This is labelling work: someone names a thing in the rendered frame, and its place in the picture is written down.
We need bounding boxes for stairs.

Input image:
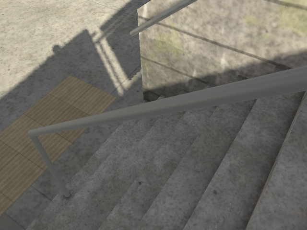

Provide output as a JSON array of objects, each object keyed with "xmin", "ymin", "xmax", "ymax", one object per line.
[{"xmin": 26, "ymin": 65, "xmax": 307, "ymax": 230}]

